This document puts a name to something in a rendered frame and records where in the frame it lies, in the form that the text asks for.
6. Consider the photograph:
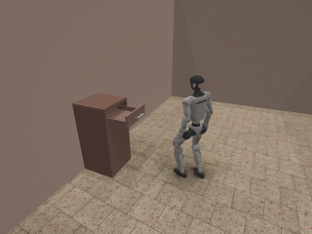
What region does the robot left hand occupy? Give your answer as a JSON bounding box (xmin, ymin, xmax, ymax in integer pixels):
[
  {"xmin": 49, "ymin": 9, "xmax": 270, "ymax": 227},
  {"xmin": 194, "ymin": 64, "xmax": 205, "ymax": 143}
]
[{"xmin": 172, "ymin": 136, "xmax": 181, "ymax": 149}]

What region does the drawer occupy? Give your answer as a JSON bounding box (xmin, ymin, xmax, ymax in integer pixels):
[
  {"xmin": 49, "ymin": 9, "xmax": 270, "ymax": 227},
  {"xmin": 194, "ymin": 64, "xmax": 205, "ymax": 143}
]
[{"xmin": 105, "ymin": 104, "xmax": 145, "ymax": 130}]

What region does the right robot upper arm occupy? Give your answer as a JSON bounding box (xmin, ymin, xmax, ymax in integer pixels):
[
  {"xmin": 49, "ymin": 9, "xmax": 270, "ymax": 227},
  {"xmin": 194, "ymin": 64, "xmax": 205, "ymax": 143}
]
[{"xmin": 203, "ymin": 92, "xmax": 214, "ymax": 114}]

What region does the robot right forearm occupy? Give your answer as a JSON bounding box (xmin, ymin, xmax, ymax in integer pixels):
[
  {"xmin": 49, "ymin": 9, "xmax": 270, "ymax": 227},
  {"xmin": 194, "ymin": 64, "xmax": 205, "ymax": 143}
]
[{"xmin": 204, "ymin": 112, "xmax": 213, "ymax": 125}]

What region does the robot right foot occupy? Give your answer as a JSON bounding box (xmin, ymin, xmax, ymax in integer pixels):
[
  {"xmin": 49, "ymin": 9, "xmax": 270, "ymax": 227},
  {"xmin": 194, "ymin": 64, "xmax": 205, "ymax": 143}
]
[{"xmin": 193, "ymin": 167, "xmax": 205, "ymax": 178}]

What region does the handle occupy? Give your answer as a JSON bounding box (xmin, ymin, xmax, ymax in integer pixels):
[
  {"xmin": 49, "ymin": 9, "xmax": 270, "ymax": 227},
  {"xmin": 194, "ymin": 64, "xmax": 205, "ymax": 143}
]
[{"xmin": 134, "ymin": 113, "xmax": 144, "ymax": 120}]

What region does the robot left forearm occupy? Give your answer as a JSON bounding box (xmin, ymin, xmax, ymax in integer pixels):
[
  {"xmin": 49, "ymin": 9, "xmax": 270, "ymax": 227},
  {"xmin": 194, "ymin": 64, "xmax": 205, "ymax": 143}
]
[{"xmin": 176, "ymin": 117, "xmax": 188, "ymax": 138}]

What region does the left robot upper arm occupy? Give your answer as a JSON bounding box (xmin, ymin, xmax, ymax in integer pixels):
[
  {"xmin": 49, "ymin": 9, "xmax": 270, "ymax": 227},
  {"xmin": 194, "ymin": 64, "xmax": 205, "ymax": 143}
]
[{"xmin": 182, "ymin": 97, "xmax": 192, "ymax": 123}]

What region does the robot right hand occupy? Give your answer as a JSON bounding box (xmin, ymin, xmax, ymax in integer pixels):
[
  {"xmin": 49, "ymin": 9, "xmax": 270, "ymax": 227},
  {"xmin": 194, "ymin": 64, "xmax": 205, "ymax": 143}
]
[{"xmin": 202, "ymin": 122, "xmax": 209, "ymax": 129}]

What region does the left robot shin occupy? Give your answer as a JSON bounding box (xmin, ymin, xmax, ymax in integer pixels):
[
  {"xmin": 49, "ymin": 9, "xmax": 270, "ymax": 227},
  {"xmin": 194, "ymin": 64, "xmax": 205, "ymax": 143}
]
[{"xmin": 174, "ymin": 148, "xmax": 184, "ymax": 173}]

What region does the cabinet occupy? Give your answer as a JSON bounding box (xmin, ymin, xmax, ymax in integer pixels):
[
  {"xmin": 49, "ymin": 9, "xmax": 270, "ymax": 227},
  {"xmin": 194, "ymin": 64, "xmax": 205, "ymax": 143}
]
[{"xmin": 72, "ymin": 93, "xmax": 131, "ymax": 178}]

